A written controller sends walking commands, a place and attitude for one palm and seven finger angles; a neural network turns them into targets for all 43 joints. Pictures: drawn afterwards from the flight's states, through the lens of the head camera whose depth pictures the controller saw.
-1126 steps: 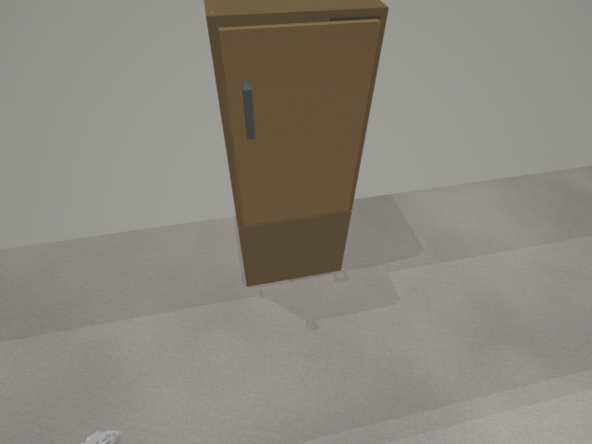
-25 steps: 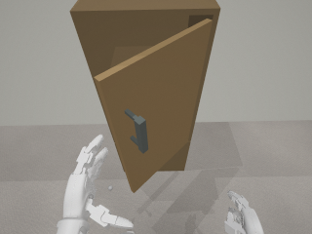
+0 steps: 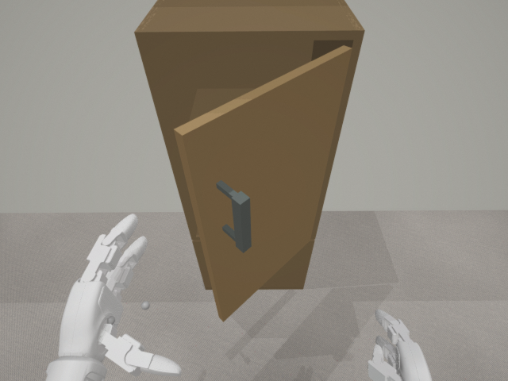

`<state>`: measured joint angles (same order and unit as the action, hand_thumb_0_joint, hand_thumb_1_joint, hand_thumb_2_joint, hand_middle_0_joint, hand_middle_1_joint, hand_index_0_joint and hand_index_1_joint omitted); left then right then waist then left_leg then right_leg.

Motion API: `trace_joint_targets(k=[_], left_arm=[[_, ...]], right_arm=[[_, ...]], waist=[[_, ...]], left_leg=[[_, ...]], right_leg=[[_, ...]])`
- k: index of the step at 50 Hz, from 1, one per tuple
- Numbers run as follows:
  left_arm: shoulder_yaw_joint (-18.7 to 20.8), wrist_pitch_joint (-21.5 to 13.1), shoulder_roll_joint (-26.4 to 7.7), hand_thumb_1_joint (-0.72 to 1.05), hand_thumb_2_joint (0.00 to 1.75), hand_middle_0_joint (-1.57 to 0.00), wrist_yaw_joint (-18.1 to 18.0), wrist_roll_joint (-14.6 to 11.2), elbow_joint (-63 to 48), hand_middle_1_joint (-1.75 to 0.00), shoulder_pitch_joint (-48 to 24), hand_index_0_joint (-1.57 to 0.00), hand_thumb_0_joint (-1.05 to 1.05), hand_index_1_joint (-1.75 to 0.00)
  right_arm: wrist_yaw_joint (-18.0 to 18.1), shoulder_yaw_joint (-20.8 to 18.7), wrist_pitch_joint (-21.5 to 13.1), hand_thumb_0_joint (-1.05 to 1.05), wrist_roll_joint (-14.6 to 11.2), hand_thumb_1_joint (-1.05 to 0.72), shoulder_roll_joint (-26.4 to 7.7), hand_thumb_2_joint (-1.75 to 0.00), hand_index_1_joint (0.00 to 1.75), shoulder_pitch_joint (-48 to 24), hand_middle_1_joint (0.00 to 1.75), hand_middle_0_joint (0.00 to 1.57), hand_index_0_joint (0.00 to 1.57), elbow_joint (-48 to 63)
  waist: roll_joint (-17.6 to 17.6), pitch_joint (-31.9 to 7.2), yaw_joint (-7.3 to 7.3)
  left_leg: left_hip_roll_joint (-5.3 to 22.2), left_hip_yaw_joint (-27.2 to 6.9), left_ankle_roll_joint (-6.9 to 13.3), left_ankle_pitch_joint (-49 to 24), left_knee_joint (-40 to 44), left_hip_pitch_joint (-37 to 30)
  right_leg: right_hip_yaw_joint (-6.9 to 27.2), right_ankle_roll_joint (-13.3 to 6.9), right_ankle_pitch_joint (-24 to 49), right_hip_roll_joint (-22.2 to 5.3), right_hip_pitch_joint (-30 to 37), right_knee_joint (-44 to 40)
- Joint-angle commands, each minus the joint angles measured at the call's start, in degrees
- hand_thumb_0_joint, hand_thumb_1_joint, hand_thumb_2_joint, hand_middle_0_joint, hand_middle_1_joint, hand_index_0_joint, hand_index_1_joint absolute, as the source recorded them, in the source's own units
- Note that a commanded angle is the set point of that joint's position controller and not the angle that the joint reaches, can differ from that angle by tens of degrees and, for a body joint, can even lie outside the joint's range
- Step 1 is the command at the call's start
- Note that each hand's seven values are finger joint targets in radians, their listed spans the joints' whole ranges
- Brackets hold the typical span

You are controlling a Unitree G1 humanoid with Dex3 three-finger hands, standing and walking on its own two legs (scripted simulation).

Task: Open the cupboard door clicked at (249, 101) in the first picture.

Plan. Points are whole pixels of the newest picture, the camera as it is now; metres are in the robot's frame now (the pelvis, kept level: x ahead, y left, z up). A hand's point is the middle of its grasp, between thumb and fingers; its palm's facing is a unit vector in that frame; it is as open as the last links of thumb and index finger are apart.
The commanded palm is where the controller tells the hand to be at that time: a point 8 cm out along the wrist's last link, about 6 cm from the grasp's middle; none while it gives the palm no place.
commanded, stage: draw the hand back to the body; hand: left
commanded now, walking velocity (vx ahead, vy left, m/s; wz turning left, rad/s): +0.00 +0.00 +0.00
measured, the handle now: (233, 217) +0.35 +0.06 +0.09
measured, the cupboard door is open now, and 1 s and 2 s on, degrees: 44 44 44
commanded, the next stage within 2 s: step back with the hand held close in 1.26 s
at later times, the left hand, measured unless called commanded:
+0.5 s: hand (65, 292) +0.18 +0.23 +0.16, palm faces +0.28 -0.90 -0.32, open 13.6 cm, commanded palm +0.14 +0.27 +0.18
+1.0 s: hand (9, 244) +0.20 +0.27 +0.22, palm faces +0.49 -0.79 -0.37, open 8.0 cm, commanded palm +0.16 +0.30 +0.22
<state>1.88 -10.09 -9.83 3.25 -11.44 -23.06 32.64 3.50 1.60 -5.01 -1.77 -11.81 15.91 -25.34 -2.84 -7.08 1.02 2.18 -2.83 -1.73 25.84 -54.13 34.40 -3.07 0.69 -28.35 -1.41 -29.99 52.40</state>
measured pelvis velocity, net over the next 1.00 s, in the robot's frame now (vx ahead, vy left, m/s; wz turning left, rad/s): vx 0.01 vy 0.01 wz -0.02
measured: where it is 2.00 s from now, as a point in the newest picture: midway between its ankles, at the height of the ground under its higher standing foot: outside the picture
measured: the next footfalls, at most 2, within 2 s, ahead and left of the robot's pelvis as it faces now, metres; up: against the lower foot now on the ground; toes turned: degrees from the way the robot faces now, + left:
none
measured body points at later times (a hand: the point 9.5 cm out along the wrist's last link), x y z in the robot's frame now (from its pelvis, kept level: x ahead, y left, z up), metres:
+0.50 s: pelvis +0.00 +0.02 +0.03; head -0.02 +0.01 +0.48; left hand +0.16 +0.27 +0.18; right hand +0.18 -0.18 -0.03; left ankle +0.02 +0.14 -0.69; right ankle -0.02 -0.13 -0.69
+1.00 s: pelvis +0.01 +0.01 +0.05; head -0.01 -0.01 +0.50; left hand +0.17 +0.31 +0.24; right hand +0.20 -0.22 -0.03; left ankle +0.02 +0.14 -0.69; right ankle -0.02 -0.13 -0.69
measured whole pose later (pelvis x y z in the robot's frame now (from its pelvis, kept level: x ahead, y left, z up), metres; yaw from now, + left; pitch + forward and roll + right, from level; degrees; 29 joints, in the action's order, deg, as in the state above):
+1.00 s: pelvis +0.01 +0.01 +0.05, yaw -1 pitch -4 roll +0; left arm 20.1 -4.8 -18.9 -7.9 -3.7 -23.3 26.3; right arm 5.7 1.3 -7.3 0.1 -12.7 11.0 -36.5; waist -3.0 0.8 4.2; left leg 1.6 -0.2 -1.1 14.3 -26.2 7.7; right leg -1.5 1.3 -16.1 -1.8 -4.3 24.6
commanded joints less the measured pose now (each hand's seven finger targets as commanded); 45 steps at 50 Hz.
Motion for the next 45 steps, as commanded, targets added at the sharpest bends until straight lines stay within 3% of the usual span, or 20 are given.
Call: trace_joint_targets(k=[1, 6, 9, 10, 11, 12, 13, 18, 19, 22, 29, 32, 35, 41, 43, 44, 45], left_arm=[[3.12, -1.94, -5.08, -0.50, 0.30, -0.15, 1.91, -0.94, -15.24, -0.30, -2.20, -0.15, 0.00, -0.30], [6.16, 0.43, -6.83, -0.43, 0.33, -0.15, 2.18, -1.51, -17.05, -0.30, -2.10, -0.15, 0.00, -0.30], [8.91, 2.11, -7.82, -0.32, 0.37, -0.16, 2.24, -2.80, -16.99, -0.30, -2.16, -0.16, 0.00, -0.30], [9.64, 2.13, -17.21, -0.29, 0.39, -0.16, -3.41, 5.79, -22.14, -0.30, -4.57, -0.16, 0.00, -0.30], [8.17, 3.18, -12.35, -0.26, 0.40, -0.16, -5.86, 6.31, -19.37, -0.30, -0.71, -0.16, 0.00, -0.30], [6.69, 3.94, -10.75, -0.22, 0.42, -0.16, -6.79, 6.65, -19.18, -0.30, 0.11, -0.16, 0.00, -0.30], [6.45, 4.54, -10.56, -0.18, 0.43, -0.16, -7.56, 7.38, -18.97, -0.30, -0.28, -0.16, 0.00, -0.30], [8.26, 4.50, -12.65, -0.01, 0.51, -0.17, -10.34, 9.21, -18.78, -0.30, -4.40, -0.17, 0.00, -0.30], [9.49, 4.40, -13.91, 0.02, 0.52, -0.17, -10.85, 9.55, -18.54, -0.30, -5.25, -0.17, 0.00, -0.30], [10.58, 3.77, -14.00, 0.13, 0.57, -0.17, -11.61, 9.75, -18.39, -0.30, -6.25, -0.17, 0.00, -0.30], [15.77, 2.92, -16.24, 0.37, 0.68, -0.18, -12.02, 9.51, -15.67, -0.30, -6.52, -0.18, 0.00, -0.30], [16.74, 2.52, -16.10, 0.48, 0.72, -0.19, -11.93, 9.28, -15.87, -0.30, -7.60, -0.19, 0.00, -0.30], [19.13, 2.37, -16.98, 0.58, 0.76, -0.19, -11.89, 8.85, -13.81, -0.30, -7.23, -0.19, 0.00, -0.30], [23.81, 1.73, -19.77, 0.80, 0.86, -0.20, -12.02, 8.46, -14.30, -0.30, -10.77, -0.20, 0.00, -0.30], [24.88, 1.55, -20.13, 0.87, 0.88, -0.20, -12.01, 8.25, -13.78, -0.30, -11.27, -0.20, 0.00, -0.30], [25.87, 1.63, -21.09, 0.90, 0.90, -0.20, -12.02, 8.30, -12.93, -0.30, -11.68, -0.20, 0.00, -0.30], [24.15, 1.68, -19.00, 0.90, 0.90, -0.20, -11.80, 8.23, -11.75, -0.30, -10.69, -0.20, 0.00, -0.30]], right_arm=[[0.47, -1.89, -5.03, 0.00, -0.40, -0.90, -6.21, -0.90, 0.30, -6.20, 0.30, 0.20, 0.20, 10.40], [0.46, -1.59, -5.82, 0.00, -0.70, -0.90, -6.15, -0.90, 0.30, -6.70, 0.30, 0.20, 0.20, 10.17], [0.57, -1.48, -6.09, 0.00, -0.73, -0.90, -6.25, -0.90, 0.30, -7.10, 0.30, 0.20, 0.20, 9.59], [2.06, -1.14, -5.48, 0.00, -0.15, -0.90, -6.05, -0.90, 0.30, -7.22, 0.30, 0.20, 0.20, 10.27], [2.65, -0.69, -5.18, 0.00, 0.27, -0.90, -4.78, -0.90, 0.30, -6.93, 0.30, 0.20, 0.20, 9.72], [2.65, -0.47, -5.05, 0.00, 0.32, -0.90, -4.91, -0.90, 0.30, -6.87, 0.30, 0.20, 0.20, 9.74], [2.67, -0.41, -4.77, 0.00, 0.31, -0.90, -4.96, -0.90, 0.30, -6.94, 0.30, 0.20, 0.20, 9.16], [3.02, -0.11, -4.95, 0.00, 0.84, -0.90, -5.64, -0.90, 0.30, -8.03, 0.30, 0.20, 0.20, 7.38], [3.19, -0.15, -5.28, 0.00, 0.87, -0.90, -5.93, -0.90, 0.30, -8.56, 0.30, 0.20, 0.20, 6.82], [3.31, 0.00, -5.86, 0.00, 1.19, -0.90, -5.63, -0.90, 0.30, -8.69, 0.30, 0.20, 0.20, 5.60], [3.10, -0.38, -6.67, 0.00, 1.50, -0.90, -6.02, -0.90, 0.30, -10.69, 0.30, 0.20, 0.20, 2.47], [2.86, -0.58, -6.88, 0.00, 1.66, -0.90, -5.95, -0.90, 0.30, -10.88, 0.30, 0.20, 0.20, 1.44], [2.84, -0.98, -6.67, 0.00, 1.64, -0.90, -6.04, -0.90, 0.30, -11.46, 0.30, 0.20, 0.20, 0.65], [2.76, -1.59, -6.32, 0.00, 1.76, -0.90, -6.16, -0.90, 0.30, -11.90, 0.30, 0.20, 0.20, -0.67], [2.80, -1.83, -6.17, 0.00, 1.82, -0.90, -6.27, -0.90, 0.30, -11.86, 0.30, 0.20, 0.20, -1.19], [2.87, -1.92, -6.20, 0.00, 1.75, -0.90, -6.36, -0.90, 0.30, -12.30, 0.30, 0.20, 0.20, -1.47], [2.74, -1.88, -6.11, 0.00, 1.89, -0.90, -6.12, -0.90, 0.30, -12.06, 0.30, 0.20, 0.20, -1.70]], waist=[[1.47, -3.26, 0.07], [-0.02, -2.43, 0.85], [1.63, -2.52, 1.30], [0.17, -2.77, 2.52], [0.76, -0.33, 1.55], [1.39, 0.79, 1.35], [-0.36, 1.91, 1.15], [0.06, 3.51, 0.92], [-1.59, 3.58, 1.21], [-1.89, 3.46, 1.35], [-0.49, 4.21, 2.47], [-2.24, 4.83, 2.39], [1.10, 5.71, 2.70], [-2.47, 4.55, 3.07], [-1.11, 3.92, 3.03], [-2.46, 4.60, 3.26], [-1.84, 4.90, 2.92]], left_leg=[[-3.08, 1.42, 2.82, -10.05, 9.63, -5.88], [-2.88, 1.12, 2.52, -10.27, 11.64, -7.43], [-2.87, 0.86, 2.42, -10.42, 12.51, -7.80], [-2.62, 1.87, 2.43, -10.47, 14.80, -9.31], [-2.74, 2.03, 2.42, -10.23, 15.47, -10.43], [-2.59, 1.69, 2.35, -9.90, 16.09, -10.45], [-2.34, 1.81, 2.38, -9.88, 16.70, -11.33], [-1.92, 0.84, 2.33, -8.08, 21.38, -14.77], [-1.99, 1.02, 2.28, -7.95, 22.10, -15.72], [-1.87, 0.77, 2.16, -8.27, 24.71, -17.75], [-1.39, 0.96, 1.83, -13.48, 29.02, -21.43], [-1.42, 1.50, 1.77, -15.25, 30.20, -22.85], [-1.27, 2.13, 1.93, -16.51, 31.21, -23.50], [-1.61, 3.00, 1.93, -19.93, 32.01, -26.33], [-1.73, 3.35, 2.09, -21.69, 31.76, -27.27], [-1.79, 3.61, 2.11, -22.35, 31.64, -27.70], [-1.79, 3.63, 2.09, -22.71, 31.94, -27.77]], right_leg=[[-0.84, -0.97, 13.61, 2.39, 2.15, -10.61], [-1.99, -1.21, 13.20, 2.70, 2.93, -11.08], [-2.25, -1.22, 13.25, 2.90, 4.48, -11.97], [1.31, -1.89, 13.13, 1.31, 5.95, -15.41], [0.51, -1.80, 12.45, 1.16, 5.47, -16.60], [0.03, -1.68, 11.95, 1.14, 5.39, -16.80], [-0.04, -1.60, 11.82, 1.13, 5.53, -17.40], [-0.63, -1.54, 9.32, 1.41, 8.43, -20.65], [-0.44, -1.63, 9.23, 1.42, 9.43, -21.58], [-0.72, -1.65, 10.02, 1.25, 11.84, -22.61], [-0.90, -1.76, 14.52, 1.51, 17.80, -25.95], [-0.73, -1.71, 16.23, 1.41, 18.99, -27.09], [-0.77, -1.51, 17.49, 1.56, 20.38, -28.50], [-0.33, -1.56, 20.97, 1.48, 22.62, -30.19], [-0.36, -1.43, 22.82, 1.60, 23.27, -30.57], [-0.15, -1.47, 23.54, 1.61, 23.20, -31.16], [-0.43, -1.28, 23.97, 1.43, 23.30, -30.87]])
